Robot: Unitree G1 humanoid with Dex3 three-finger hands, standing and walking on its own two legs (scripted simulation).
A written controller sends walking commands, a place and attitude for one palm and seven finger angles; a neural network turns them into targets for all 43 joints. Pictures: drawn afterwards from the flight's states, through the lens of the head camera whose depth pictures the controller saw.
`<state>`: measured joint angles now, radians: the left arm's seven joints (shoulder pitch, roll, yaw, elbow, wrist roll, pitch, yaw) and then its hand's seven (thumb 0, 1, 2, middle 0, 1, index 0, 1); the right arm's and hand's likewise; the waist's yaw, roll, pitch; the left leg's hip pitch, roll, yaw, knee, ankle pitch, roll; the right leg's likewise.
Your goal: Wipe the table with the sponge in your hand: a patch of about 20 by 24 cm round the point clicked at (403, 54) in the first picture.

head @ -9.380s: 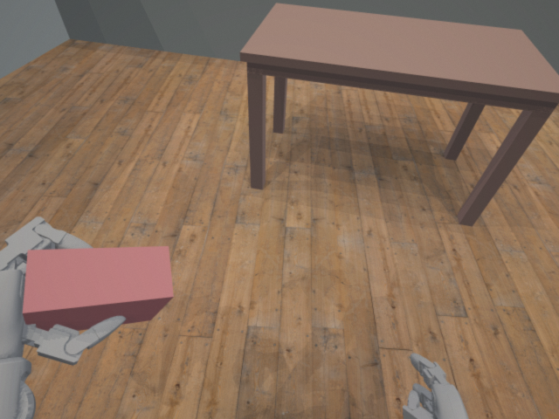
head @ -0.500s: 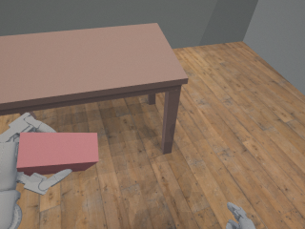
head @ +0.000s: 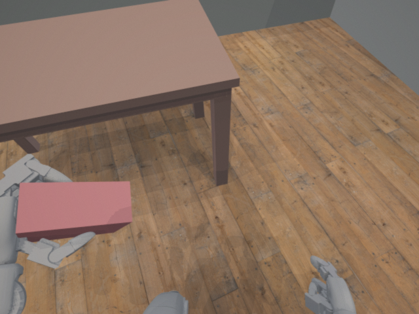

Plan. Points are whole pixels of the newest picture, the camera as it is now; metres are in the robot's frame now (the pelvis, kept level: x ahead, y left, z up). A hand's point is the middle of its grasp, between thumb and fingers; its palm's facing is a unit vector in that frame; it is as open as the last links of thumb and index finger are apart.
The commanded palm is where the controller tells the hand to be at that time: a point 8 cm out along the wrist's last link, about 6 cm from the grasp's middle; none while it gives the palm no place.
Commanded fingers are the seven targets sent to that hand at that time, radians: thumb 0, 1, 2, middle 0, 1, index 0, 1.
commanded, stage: come to a stop and stand still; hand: left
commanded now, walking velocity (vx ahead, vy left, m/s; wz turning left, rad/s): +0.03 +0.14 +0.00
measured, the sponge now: (92, 211) +0.24 +0.19 +0.13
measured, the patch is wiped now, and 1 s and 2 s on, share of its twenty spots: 0.00 0.00 0.00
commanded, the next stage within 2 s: look again from close up in 1.08 s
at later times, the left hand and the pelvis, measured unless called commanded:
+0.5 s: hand (31, 201) +0.24 +0.25 +0.17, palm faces +0.34 -0.84 -0.42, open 10.1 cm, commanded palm +0.18 +0.30 +0.18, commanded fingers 0.00 0.10 1.30 -1.20 -1.60 -1.20 -1.60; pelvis +0.01 +0.03 +0.00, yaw -2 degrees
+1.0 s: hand (31, 227) +0.21 +0.24 +0.15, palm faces +0.32 -0.85 -0.41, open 10.1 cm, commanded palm +0.15 +0.29 +0.18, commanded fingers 0.00 0.10 1.30 -1.20 -1.60 -1.20 -1.60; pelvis -0.02 +0.02 +0.00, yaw -3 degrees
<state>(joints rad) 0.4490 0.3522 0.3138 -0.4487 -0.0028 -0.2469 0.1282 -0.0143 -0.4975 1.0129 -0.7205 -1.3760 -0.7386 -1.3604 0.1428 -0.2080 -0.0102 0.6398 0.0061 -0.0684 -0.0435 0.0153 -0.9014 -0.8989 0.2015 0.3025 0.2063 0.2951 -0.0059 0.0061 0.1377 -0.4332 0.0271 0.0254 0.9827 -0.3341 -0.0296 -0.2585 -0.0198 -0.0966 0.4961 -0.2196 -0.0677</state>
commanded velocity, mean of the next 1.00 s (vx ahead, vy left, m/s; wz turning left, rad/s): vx -0.01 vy -0.03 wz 0.00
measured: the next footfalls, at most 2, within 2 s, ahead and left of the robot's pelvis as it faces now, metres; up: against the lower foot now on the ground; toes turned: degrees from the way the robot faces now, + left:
left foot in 0.20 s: +0.04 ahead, +0.15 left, +0.00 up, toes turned +0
